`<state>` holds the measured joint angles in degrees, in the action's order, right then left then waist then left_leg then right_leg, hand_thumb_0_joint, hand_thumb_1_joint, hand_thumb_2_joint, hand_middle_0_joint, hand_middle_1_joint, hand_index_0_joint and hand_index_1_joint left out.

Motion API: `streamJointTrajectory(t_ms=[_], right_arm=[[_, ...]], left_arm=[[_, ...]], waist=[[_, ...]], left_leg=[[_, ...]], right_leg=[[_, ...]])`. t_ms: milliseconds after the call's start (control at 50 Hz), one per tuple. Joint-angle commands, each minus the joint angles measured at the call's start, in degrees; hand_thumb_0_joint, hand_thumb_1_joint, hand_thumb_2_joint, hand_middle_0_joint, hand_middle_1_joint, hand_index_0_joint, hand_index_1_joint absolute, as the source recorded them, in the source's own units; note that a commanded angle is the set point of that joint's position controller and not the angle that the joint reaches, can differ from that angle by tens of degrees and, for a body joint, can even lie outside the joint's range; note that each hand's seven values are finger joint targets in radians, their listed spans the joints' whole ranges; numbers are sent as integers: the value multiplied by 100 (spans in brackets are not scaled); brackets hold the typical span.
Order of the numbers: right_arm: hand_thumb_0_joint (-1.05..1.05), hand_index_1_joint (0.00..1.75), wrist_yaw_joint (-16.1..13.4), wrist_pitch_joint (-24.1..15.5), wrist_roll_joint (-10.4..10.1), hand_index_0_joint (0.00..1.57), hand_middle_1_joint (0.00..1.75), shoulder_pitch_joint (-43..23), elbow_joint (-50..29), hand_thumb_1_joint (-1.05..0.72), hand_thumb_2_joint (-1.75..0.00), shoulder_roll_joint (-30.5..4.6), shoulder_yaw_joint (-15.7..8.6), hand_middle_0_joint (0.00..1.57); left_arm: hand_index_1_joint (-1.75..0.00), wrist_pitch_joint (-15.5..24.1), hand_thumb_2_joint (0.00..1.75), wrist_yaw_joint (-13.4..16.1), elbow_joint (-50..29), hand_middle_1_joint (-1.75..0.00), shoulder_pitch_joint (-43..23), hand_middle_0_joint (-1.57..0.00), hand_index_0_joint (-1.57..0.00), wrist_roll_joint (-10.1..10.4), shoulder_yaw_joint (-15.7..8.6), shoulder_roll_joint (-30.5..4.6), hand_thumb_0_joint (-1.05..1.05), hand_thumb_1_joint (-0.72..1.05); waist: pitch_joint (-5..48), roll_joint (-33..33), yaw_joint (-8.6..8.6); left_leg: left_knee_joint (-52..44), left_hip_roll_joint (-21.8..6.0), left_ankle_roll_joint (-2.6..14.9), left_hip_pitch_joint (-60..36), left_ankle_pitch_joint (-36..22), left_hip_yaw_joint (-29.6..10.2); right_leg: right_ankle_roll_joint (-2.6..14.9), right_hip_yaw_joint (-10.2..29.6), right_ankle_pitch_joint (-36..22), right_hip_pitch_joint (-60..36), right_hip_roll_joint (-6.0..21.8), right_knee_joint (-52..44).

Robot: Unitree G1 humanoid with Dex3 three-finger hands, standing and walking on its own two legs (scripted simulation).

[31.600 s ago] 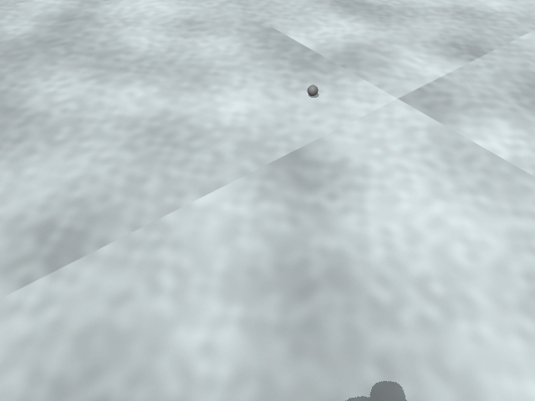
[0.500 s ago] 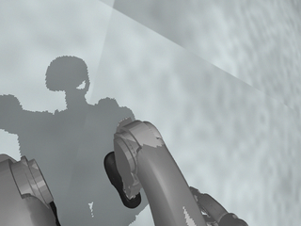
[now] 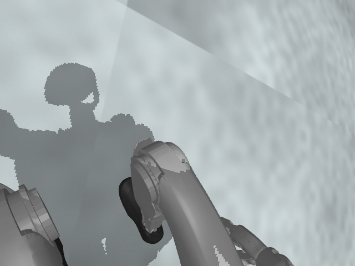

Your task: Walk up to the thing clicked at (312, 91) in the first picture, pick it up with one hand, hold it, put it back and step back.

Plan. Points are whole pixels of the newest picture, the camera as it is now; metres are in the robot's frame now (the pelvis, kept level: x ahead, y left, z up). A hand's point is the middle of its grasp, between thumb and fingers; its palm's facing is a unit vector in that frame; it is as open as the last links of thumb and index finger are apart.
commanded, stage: open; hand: left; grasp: from above
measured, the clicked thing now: out of the picture +0.46 +0.37 -0.28
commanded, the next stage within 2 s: withdraw in 0.88 s
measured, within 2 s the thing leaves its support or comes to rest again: neither
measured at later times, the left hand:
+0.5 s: hand out of the picture +0.44 +0.35 -0.25, palm faces -0.42 -0.16 -0.89, open 13.9 cm
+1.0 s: hand out of the picture +0.45 +0.35 -0.25, palm faces -0.43 -0.17 -0.89, open 13.8 cm
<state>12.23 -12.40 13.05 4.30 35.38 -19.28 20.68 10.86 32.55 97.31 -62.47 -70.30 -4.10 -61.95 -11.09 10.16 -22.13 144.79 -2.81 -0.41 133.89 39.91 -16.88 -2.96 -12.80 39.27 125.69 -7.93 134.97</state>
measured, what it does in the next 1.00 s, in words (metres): stands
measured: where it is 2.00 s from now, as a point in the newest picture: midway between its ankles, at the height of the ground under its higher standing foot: (105, 243)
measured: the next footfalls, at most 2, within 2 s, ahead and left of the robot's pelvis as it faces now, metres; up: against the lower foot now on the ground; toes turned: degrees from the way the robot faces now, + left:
none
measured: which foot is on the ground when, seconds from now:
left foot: down 0.00-1.00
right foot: down 0.00-1.00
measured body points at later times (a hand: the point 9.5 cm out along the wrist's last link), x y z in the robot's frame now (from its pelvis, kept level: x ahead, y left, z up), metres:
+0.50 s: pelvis +0.00 +0.00 +0.00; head +0.28 +0.14 +0.32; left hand +0.46 +0.36 -0.20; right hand +0.07 -0.24 -0.05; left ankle +0.07 +0.13 -0.28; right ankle +0.11 -0.11 -0.28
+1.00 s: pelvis +0.00 +0.00 +0.00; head +0.28 +0.14 +0.32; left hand +0.46 +0.36 -0.20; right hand +0.07 -0.24 -0.05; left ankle +0.07 +0.13 -0.28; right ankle +0.11 -0.11 -0.28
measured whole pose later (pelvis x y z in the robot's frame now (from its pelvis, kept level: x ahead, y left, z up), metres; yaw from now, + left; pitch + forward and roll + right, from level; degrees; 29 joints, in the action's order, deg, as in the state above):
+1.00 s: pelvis +0.00 +0.00 +0.00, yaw +0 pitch +27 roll -15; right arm 11.6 -11.5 13.2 4.6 34.7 -19.7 21.1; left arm 11.6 31.1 96.5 -62.1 -69.6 -4.3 -63.1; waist -12.1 10.2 -22.3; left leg 144.2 -2.9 -0.5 133.5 39.7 -17.1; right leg -2.9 -13.0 38.9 125.3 -7.9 134.3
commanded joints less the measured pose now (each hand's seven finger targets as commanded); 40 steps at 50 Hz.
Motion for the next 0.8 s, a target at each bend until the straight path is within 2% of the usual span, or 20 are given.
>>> streamJointTrajectory(t_ms=[0, 40, 60, 80, 100, 140, 200, 220, 240, 260, 280, 340, 400, 460, 540, 600, 660, 720, 760, 780], right_arm=[[0, 30, -102, 23, -28, 20, 30, 1006, 31, -90, -90, -1914, -568, 20], [0, 30, -105, 34, -32, 20, 30, 1047, 47, -90, -90, -1919, -572, 20], [0, 30, -94, 6, -63, 20, 30, 1028, -3, -90, -90, -1914, -571, 20], [0, 30, -105, 26, -50, 20, 30, 1085, 71, -90, -90, -1955, -608, 20], [0, 30, -106, 40, -41, 20, 30, 1050, -21, -90, -90, -1936, -573, 20], [0, 30, -122, 72, -48, 20, 30, 1109, 1, -90, -90, -1947, -580, 20], [0, 30, -133, 88, -28, 20, 30, 1003, 11, -90, -90, -1912, -540, 20], [0, 30, -119, 69, -53, 20, 30, 1060, 5, -89, -90, -1957, -546, 20], [0, 30, -128, 93, -39, 20, 30, 1060, 69, -89, -90, -1955, -543, 20], [0, 30, -122, 93, -30, 20, 30, 1054, 61, -89, -90, -1932, -540, 20], [0, 30, -127, 115, -21, 20, 30, 1088, 71, -89, -90, -1922, -533, 20], [0, 30, -136, 110, 3, 20, 30, 983, -54, -89, -90, -1912, -503, 20], [0, 30, -160, 118, 35, 20, 30, 1045, 24, -89, -90, -1962, -513, 20], [0, 30, -165, 100, 42, 20, 30, 1036, 6, -89, -90, -1928, -490, 20], [0, 30, -150, 60, 2, 20, 30, 1077, 12, -89, -90, -1955, -524, 20], [0, 30, -145, 44, -11, 20, 30, 1077, -4, -89, -90, -1959, -533, 20], [0, 30, -141, 58, -35, 20, 30, 1089, 17, -89, -90, -1975, -564, 20], [0, 30, -156, 68, -34, 20, 30, 996, -56, -89, -90, -1913, -523, 20], [0, 30, -143, 67, -34, 20, 30, 1154, 51, -89, -90, -1972, -527, 20], [0, 30, -131, 63, -38, 20, 30, 1154, 60, -89, -90, -1946, -531, 20]], left_arm=[[-93, 2, 87, 194, -553, -95, -1282, -19, -21, 119, 10, -1202, 0, -38], [-98, 5, 90, 160, -584, -100, -1298, -14, -16, 127, -26, -1262, 0, -44], [-99, 37, 91, 101, -845, -101, -1510, -11, -13, 143, 127, -1120, 0, -46], [-101, 6, 93, 97, -510, -103, -1202, -10, -11, 119, -51, -1315, 0, -48], [-103, 33, 94, 75, -585, -105, -1279, -8, -10, 124, 121, -1155, 0, -50], [-104, 76, 95, 107, -754, -106, -1368, -7, -9, 174, -28, -1288, 0, -51], [-104, 100, 97, 100, -695, -105, -1255, -6, -8, 122, 56, -1244, 0, -53], [-104, 131, 97, 104, -941, -105, -1459, -6, -8, 106, 20, -1294, 0, -52], [-103, 103, 95, 139, -589, -105, -1175, -6, -8, 81, -83, -1376, 0, -51], [-103, 105, 98, 136, -548, -104, -1153, -6, -7, 71, 39, -1225, 0, -53], [-103, 106, 97, 173, -555, -104, -1130, -6, -7, 49, -94, -1363, 0, -52], [-103, 123, 96, 212, -793, -105, -1468, -6, -7, 56, 39, -1274, 0, -52], [-103, 88, 96, 249, -328, -105, -1090, -6, -8, 55, -69, -1363, 0, -51], [-104, 112, 96, 253, -744, -106, -1429, -6, -8, 71, -56, -1427, 0, -50], [-104, 16, 96, 201, -450, -105, -1251, -6, -8, 73, -63, -1415, 0, -50], [-103, 31, 97, 165, -691, -105, -1379, -6, -7, 92, 5, -1323, 0, -51], [-104, 20, 97, 131, -820, -106, -1339, -7, -8, 127, -108, -1439, 0, -50], [-104, 46, 96, 104, -797, -106, -1375, -6, -8, 183, 59, -1269, 0, -50], [-103, 14, 96, 72, -557, -105, -1136, -6, -8, 118, -71, -1417, 0, -49], [-103, 23, 97, 39, -637, -105, -1152, -6, -8, 101, 3, -1357, 0, -49]], waist=[[3584, -3323, -260], [3585, -3358, -247], [3601, -3357, -278], [3596, -3374, -258], [3563, -3328, -305], [3692, -3212, -259], [3677, -3408, -233], [3723, -3456, -256], [3748, -3473, -202], [3608, -3433, -253], [3630, -3423, -240], [3622, -3436, -281], [3486, -3220, -298], [3678, -3347, -256], [3474, -3320, -325], [3564, -3495, -314], [3738, -3503, -248], [3612, -3308, -256], [3556, -3351, -278], [3505, -3306, -300]], left_leg=[[-1379, -276, 84, -2871, -1210, 549], [-1416, -280, 72, -2877, -1224, 521], [-1392, -269, 64, -2943, -1272, 491], [-1422, -280, 62, -3006, -1230, 492], [-1397, -280, 80, -2886, -1187, 522], [-1396, -272, 91, -2863, -1221, 511], [-1430, -293, 59, -3047, -1321, 509], [-1413, -274, 44, -3106, -1438, 466], [-1442, -293, 31, -3140, -1435, 454], [-1444, -281, 40, -3063, -1393, 478], [-1476, -292, 40, -3086, -1368, 461], [-1433, -273, 66, -2962, -1248, 519], [-1412, -277, 99, -2789, -1098, 574], [-1397, -279, 89, -2896, -1209, 535], [-1444, -288, 73, -2915, -1118, 490], [-1497, -287, 30, -3066, -1223, 463], [-1504, -297, 19, -3122, -1327, 445], [-1427, -281, 76, -2929, -1249, 541], [-1378, -275, 75, -2948, -1333, 533], [-1321, -281, 90, -2881, -1361, 563]], right_leg=[[379, -456, -1658, -1946, -117, -1230], [391, -459, -1662, -1934, -114, -1197], [397, -476, -1674, -1806, -98, -1145], [396, -471, -1627, -1851, -100, -1181], [384, -442, -1626, -1960, -127, -1230], [362, -478, -1678, -2047, -116, -1254], [379, -474, -1733, -2024, -128, -1228], [381, -503, -1795, -1912, -85, -1140], [388, -520, -1773, -1944, -99, -1133], [390, -511, -1735, -1891, -112, -1149], [390, -517, -1722, -1957, -116, -1171], [384, -498, -1699, -1969, -119, -1232], [359, -446, -1629, -2116, -143, -1328], [356, -481, -1682, -2062, -128, -1285], [384, -463, -1567, -1894, -108, -1239], [399, -486, -1627, -1879, -77, -1194], [400, -503, -1662, -1916, -91, -1180], [378, -448, -1719, -2047, -127, -1297], [370, -448, -1727, -1993, -99, -1251], [365, -411, -1759, -2010, -119, -1229]])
